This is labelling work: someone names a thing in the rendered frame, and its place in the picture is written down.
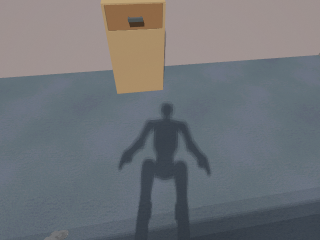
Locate drawer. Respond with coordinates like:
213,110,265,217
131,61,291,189
104,3,163,31

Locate left robot hand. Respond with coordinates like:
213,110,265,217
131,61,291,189
44,230,69,240

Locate handle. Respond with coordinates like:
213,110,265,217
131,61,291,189
127,16,143,23

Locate cabinet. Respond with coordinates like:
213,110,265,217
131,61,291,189
100,0,166,94

